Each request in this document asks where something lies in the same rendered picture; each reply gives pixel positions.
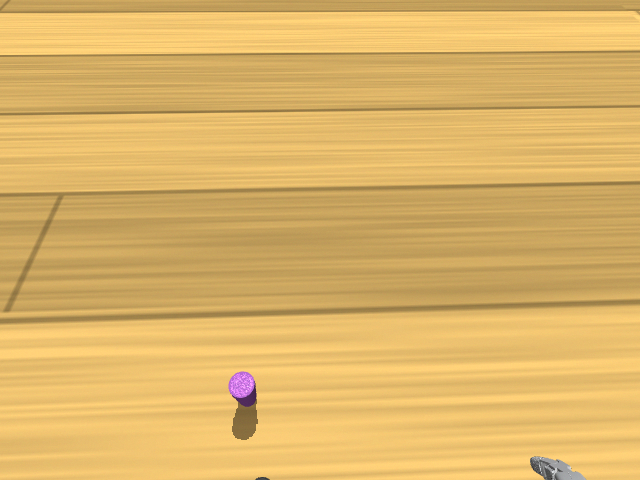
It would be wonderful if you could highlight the cup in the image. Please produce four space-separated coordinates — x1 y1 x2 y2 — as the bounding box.
228 371 257 407

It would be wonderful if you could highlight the right robot hand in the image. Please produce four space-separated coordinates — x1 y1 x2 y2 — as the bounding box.
530 457 586 480

